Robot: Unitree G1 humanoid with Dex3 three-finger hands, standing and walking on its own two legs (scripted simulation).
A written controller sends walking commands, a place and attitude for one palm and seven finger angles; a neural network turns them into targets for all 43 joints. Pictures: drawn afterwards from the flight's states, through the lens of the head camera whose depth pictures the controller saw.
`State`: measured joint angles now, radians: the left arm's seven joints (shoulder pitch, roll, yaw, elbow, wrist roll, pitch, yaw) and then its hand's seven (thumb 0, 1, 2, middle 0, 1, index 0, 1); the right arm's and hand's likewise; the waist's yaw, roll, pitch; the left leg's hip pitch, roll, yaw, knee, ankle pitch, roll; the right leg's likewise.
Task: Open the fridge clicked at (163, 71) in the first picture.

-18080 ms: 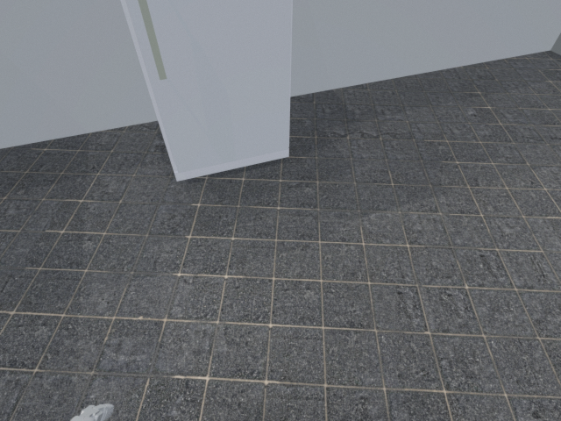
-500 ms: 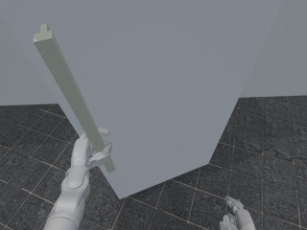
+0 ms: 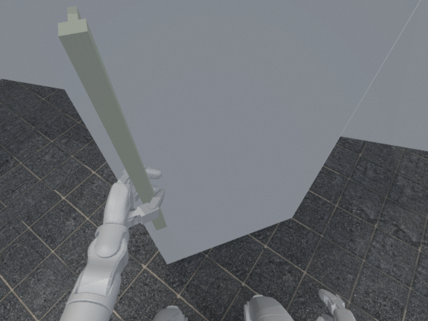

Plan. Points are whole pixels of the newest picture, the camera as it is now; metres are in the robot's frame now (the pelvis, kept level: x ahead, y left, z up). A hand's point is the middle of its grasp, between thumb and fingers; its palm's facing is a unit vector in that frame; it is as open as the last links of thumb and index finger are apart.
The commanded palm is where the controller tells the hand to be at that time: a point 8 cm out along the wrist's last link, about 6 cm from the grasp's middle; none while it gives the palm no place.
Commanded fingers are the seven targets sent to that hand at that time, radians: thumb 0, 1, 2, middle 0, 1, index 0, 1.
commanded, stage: walk backward, drawing the door open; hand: left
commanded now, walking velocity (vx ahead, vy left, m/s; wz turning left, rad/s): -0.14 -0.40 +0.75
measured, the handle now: (133, 159) +0.37 +0.15 +0.10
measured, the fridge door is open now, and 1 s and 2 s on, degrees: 34 64 73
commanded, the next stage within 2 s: stop walking and hold the door back in 1.10 s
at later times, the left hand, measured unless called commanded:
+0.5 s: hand (198, 264) +0.21 +0.03 +0.01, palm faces +0.41 -0.89 -0.18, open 6.6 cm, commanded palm +0.16 +0.06 +0.01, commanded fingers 0.00 0.90 0.90 -0.45 -1.40 -0.45 -1.40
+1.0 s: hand (270, 320) +0.13 -0.08 +0.01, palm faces +0.80 -0.57 -0.19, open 6.2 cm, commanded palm +0.07 -0.07 +0.01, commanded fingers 0.00 0.90 0.90 -0.45 -1.40 -0.45 -1.40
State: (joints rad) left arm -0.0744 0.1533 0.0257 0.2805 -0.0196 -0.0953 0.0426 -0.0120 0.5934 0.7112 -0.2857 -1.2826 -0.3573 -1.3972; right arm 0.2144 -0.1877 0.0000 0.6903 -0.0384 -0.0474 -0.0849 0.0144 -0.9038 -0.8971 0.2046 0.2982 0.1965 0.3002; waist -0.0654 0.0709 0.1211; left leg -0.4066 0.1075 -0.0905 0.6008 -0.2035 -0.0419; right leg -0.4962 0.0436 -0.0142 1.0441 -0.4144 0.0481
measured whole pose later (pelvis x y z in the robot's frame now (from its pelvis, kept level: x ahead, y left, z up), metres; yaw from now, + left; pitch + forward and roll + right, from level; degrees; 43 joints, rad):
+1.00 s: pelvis +0.06 -0.42 +0.00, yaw +46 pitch -1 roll -4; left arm 0.06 0.22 0.16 0.13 -0.01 -0.12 0.05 0.00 0.62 0.79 -0.36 -1.29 -0.37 -1.40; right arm 0.17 -0.16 0.00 0.66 -0.04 -0.09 -0.11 0.01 -0.90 -0.90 0.20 0.30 0.20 0.30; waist -0.03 0.01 0.15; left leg -0.36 0.11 -0.02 0.67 -0.30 -0.02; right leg -0.57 0.00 -0.04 1.16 -0.38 0.06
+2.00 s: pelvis +0.13 -0.60 +0.00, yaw +65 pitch -1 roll +0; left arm -0.60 0.33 0.23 1.04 -0.03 -0.17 0.08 0.02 0.56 0.77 -0.30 -1.20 -0.45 -1.40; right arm 0.35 -0.30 0.02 0.81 0.03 -0.09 -0.13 0.02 -0.90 -0.90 0.21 0.30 0.20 0.30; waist -0.04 0.01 0.12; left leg -0.33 0.04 0.07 0.66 -0.34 -0.01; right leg -0.27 -0.05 -0.08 0.64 -0.34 0.01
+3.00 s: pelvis +0.11 -0.61 -0.02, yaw +65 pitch +9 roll -1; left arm -0.58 0.35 0.28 0.97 0.00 -0.15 0.08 -0.01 -0.53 0.21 -0.28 -1.19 -0.39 -1.26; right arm 0.37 -0.24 0.01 0.70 0.01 -0.07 -0.02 0.01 -0.90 -0.90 0.21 0.30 0.20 0.30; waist -0.06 0.00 -0.07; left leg -0.62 0.05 0.07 0.76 -0.29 0.03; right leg -0.54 -0.03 -0.07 0.73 -0.35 0.01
